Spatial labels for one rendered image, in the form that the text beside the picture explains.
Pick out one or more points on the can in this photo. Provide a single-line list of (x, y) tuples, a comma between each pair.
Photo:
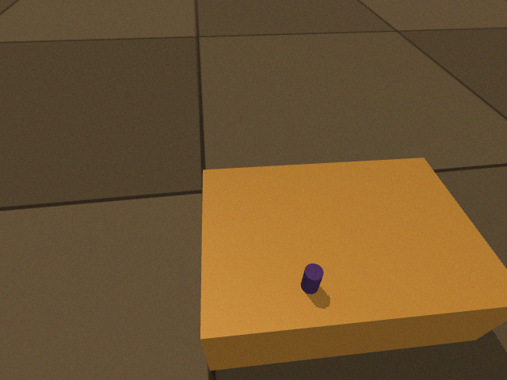
[(312, 278)]

